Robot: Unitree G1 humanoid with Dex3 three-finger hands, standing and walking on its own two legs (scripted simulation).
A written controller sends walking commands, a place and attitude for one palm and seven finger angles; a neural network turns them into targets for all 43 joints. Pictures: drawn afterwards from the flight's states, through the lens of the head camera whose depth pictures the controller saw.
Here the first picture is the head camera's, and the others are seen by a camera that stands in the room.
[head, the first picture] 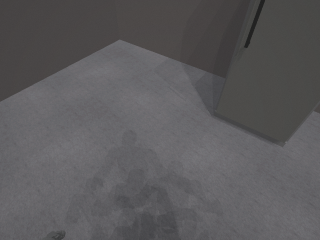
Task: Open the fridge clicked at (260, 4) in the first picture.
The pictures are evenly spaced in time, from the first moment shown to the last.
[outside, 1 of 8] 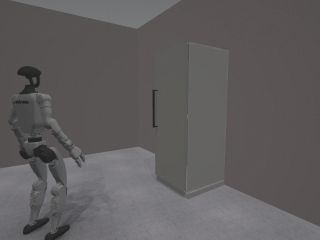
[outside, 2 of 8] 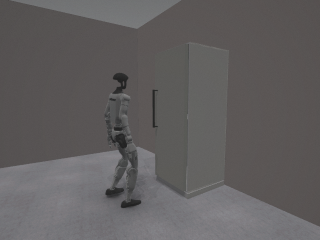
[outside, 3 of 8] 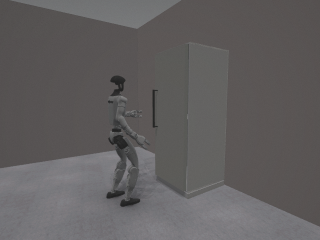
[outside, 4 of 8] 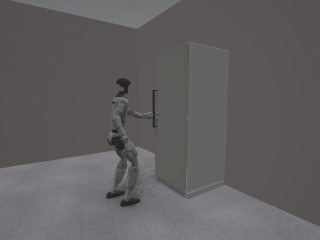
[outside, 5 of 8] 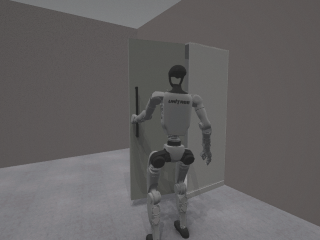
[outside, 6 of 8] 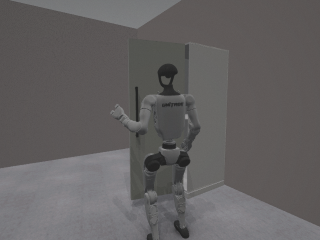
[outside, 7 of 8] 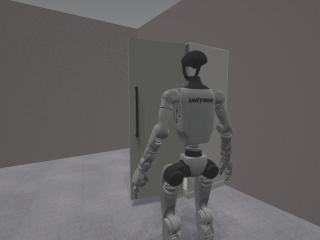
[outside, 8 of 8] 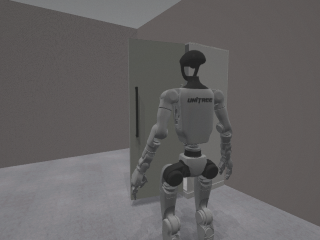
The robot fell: no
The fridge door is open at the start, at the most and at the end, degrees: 0 82 75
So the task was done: yes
